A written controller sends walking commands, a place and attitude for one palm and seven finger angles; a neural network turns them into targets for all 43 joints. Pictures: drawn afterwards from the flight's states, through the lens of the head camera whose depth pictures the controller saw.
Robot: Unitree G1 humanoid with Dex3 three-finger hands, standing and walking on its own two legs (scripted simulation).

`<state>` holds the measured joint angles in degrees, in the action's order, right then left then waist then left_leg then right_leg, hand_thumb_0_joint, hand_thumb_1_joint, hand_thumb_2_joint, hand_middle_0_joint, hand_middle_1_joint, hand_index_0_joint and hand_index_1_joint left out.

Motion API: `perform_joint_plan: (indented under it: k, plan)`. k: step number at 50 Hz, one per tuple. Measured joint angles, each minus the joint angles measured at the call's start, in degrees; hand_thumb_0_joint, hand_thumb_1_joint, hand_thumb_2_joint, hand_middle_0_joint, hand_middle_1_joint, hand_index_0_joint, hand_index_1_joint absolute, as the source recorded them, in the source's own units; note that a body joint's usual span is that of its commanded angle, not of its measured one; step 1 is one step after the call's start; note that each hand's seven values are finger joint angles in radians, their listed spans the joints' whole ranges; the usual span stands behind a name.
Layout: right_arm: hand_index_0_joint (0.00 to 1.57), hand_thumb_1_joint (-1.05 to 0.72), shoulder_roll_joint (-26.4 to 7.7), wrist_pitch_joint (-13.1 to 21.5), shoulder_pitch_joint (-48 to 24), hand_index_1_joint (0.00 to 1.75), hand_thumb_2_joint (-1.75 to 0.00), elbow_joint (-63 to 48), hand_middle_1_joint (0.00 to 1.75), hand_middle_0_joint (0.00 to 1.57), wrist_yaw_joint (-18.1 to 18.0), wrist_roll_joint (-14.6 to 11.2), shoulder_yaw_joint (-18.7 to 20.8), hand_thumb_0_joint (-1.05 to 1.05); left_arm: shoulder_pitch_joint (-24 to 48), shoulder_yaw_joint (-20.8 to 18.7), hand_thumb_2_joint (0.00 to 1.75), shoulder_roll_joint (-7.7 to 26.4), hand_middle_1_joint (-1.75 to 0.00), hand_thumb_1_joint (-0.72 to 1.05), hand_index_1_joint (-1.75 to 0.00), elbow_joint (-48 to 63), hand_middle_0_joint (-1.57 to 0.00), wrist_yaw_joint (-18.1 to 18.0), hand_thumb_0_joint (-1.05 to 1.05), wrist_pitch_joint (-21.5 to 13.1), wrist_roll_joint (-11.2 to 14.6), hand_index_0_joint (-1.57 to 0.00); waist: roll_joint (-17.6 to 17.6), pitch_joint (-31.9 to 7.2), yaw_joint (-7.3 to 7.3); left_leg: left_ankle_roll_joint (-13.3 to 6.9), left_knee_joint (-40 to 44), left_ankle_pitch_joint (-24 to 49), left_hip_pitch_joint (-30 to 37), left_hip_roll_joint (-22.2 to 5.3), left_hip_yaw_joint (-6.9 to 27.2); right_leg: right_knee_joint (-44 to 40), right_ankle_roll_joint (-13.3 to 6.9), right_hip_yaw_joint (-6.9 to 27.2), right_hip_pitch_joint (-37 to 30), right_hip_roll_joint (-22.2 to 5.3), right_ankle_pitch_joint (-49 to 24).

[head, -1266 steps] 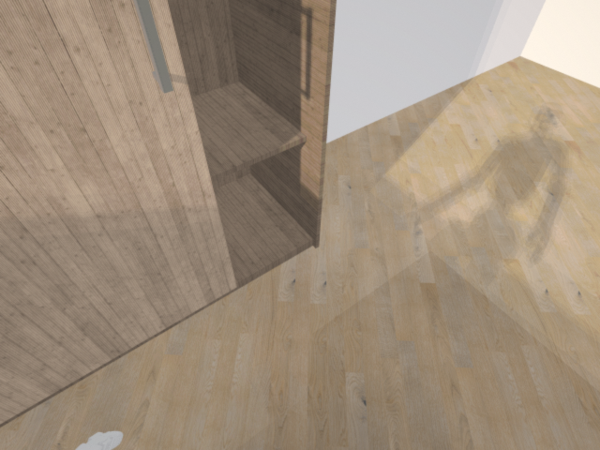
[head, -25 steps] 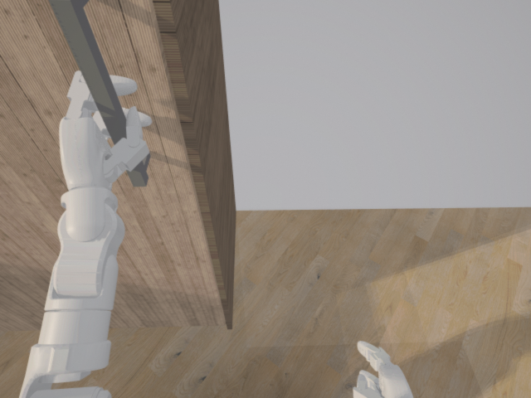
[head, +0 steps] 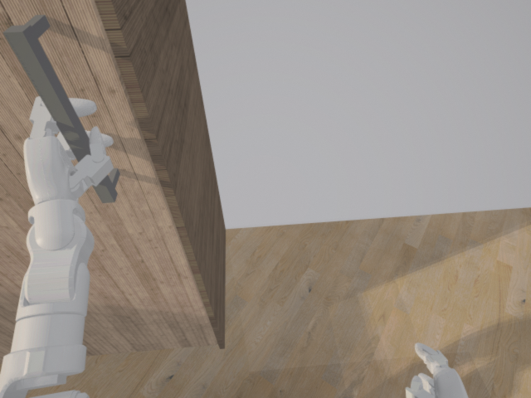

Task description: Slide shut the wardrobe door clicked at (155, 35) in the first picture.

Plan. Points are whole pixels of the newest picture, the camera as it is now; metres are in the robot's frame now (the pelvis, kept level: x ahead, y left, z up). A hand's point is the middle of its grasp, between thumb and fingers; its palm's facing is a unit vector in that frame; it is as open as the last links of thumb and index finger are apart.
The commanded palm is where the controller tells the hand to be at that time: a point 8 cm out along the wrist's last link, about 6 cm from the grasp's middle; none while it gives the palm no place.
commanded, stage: stop walking and hold the door there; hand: left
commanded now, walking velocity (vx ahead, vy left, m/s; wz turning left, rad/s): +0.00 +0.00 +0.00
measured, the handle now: (79, 123) +0.39 +0.27 +0.24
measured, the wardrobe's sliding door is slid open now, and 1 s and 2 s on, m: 0.00 0.01 0.01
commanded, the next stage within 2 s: loosen the grip on the handle in 0.06 s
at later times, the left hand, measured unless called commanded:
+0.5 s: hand (83, 161) +0.35 +0.26 +0.21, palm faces +0.46 -0.88 -0.14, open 12.1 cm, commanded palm +0.33 +0.28 +0.20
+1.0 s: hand (86, 156) +0.36 +0.26 +0.21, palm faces +0.37 -0.92 -0.11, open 14.7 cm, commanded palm +0.31 +0.31 +0.21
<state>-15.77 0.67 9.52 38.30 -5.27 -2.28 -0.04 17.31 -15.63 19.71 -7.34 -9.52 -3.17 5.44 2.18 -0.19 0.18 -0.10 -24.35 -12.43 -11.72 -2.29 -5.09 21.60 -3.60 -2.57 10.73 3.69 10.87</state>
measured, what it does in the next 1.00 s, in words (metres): stands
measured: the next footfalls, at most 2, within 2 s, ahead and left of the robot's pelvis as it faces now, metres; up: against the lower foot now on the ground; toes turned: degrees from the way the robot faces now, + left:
none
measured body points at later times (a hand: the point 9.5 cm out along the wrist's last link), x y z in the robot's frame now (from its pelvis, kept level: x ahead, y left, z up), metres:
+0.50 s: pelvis -0.05 +0.00 -0.01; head -0.05 +0.00 +0.44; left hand +0.32 +0.30 +0.22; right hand +0.10 -0.24 -0.11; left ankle +0.00 +0.11 -0.74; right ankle +0.01 -0.08 -0.74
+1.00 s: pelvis -0.01 +0.03 -0.01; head -0.01 +0.03 +0.44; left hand +0.33 +0.30 +0.22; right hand +0.14 -0.20 -0.10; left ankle +0.00 +0.11 -0.74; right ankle +0.01 -0.07 -0.74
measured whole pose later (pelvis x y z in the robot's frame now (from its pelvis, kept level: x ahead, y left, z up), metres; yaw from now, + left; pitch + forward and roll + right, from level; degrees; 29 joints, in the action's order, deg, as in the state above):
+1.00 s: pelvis -0.01 +0.03 -0.01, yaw +1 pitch +0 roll -1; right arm -12.5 8.6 12.9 40.8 -5.0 -1.0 -2.9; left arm 25.7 -12.3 18.2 -13.9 -8.1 -4.2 3.2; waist 0.6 -1.0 -1.5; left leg -3.1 -29.4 -13.9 -15.9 1.7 -2.9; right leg 28.2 -1.4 -2.0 15.2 1.2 13.3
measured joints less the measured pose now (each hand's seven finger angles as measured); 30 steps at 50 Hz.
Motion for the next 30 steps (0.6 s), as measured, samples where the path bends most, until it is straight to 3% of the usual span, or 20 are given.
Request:
perform_joint_plan:
  k: [8, 11, 12, 14, 16, 22, 28, 30]
  plan:
    - [0.20, -0.90, 1.58, -0.37, 1.12, 0.30, -0.90, 0.70, 0.30, 0.19, 0.11, -0.03, -1.02, 0.01, 0.24, 0.08, 0.80, 0.23, -1.40, 0.76, -1.39, -1.53, -0.45, 0.17, -0.04, 0.14, -0.09, -0.24, 0.45, -0.40, -0.01, -0.08, 0.35, 0.24, 0.28, 0.06, -0.15, -0.20, 0.08, 0.15, -0.17, -0.04, -0.21]
    - [0.20, -0.90, 3.12, 2.88, 1.66, 0.30, -0.90, 1.46, 0.30, 0.20, 1.67, 1.50, 0.95, 0.01, 10.63, -0.69, 0.78, 2.76, -1.41, 0.64, -1.39, -9.02, -0.50, 6.60, -0.06, 0.70, -4.42, -0.27, -0.90, 1.49, -1.99, 0.12, -1.65, 0.51, -2.23, -0.23, 0.56, 1.08, -0.41, -0.75, 1.76, 0.08, -0.64]
    - [0.20, -0.90, 3.29, 4.01, 2.20, 0.30, -0.90, 2.06, 0.30, 0.20, 2.10, 1.24, 1.25, 0.01, 13.78, -0.78, 0.77, 2.13, -1.41, 0.59, -1.39, -11.78, -0.53, 7.77, -0.06, 0.72, -4.22, -0.29, -1.53, 1.18, -2.69, 0.36, -1.62, 1.05, -3.28, 0.21, 1.13, 2.14, -0.63, -1.39, 3.07, -0.38, -0.47]
    - [0.20, -0.90, 2.95, 5.12, 2.34, 0.30, -0.90, 2.72, 0.30, 0.20, 2.68, 0.98, 0.71, 0.01, 16.54, -3.17, 0.74, 0.68, -1.41, 0.50, -1.39, -14.88, -0.55, 8.84, -0.04, 1.66, -1.25, -0.33, -1.94, 0.73, -3.11, 0.15, -1.56, 2.07, -4.17, 0.71, 1.53, 3.22, -0.66, -1.86, 4.31, -0.90, -0.44]
    - [0.20, -0.90, 2.40, 5.92, 2.31, 0.30, -0.90, 2.54, 0.30, 0.20, 2.94, 0.94, 0.18, 0.01, 16.87, -4.22, 0.70, 0.38, -1.41, 0.42, -1.40, -17.36, -0.55, 7.17, -0.03, 1.03, -0.79, -0.36, -1.52, 0.28, -2.53, -0.08, -2.27, 2.35, -5.00, 0.87, 1.76, 4.08, -0.52, -2.14, 5.11, -1.12, -0.51]
    - [0.20, -0.90, 1.77, 7.95, 3.84, 0.30, -0.90, 1.87, 0.30, 0.20, 2.76, 0.12, -0.70, 0.01, 18.63, -0.69, 0.50, 1.55, -1.40, 0.04, -1.32, -23.36, -0.49, 0.34, -0.01, -2.11, -4.71, -0.29, -1.41, -0.72, -0.70, -0.78, -5.07, 1.55, -7.87, 1.60, 2.66, 7.18, -0.10, -2.93, 7.83, -1.91, 0.08]
    - [0.20, -0.90, 1.86, 9.19, 6.00, 0.30, -0.90, 4.02, 0.30, 0.20, 1.97, -0.26, -1.03, 0.01, 22.09, 3.24, 0.32, 2.21, -1.35, -0.33, -1.29, -28.18, -0.43, 0.66, -0.01, -5.68, -5.21, -0.26, -2.34, -0.72, 0.16, -0.94, -8.05, -0.75, -10.07, 2.06, 3.77, 8.83, 0.27, -2.84, 9.31, -1.72, 0.72]
    - [0.20, -0.90, 1.71, 8.90, 6.15, 0.30, -0.90, 4.51, 0.30, 0.20, 1.97, -0.03, -1.02, 0.01, 21.46, 2.54, 0.28, 2.35, -1.32, -0.40, -1.28, -27.47, -0.40, 1.36, -0.01, -6.09, -5.22, -0.27, -2.11, -0.73, 0.62, -1.04, -8.46, -0.68, -10.24, 1.98, 3.75, 8.93, 0.34, -2.28, 9.51, -1.32, 0.99]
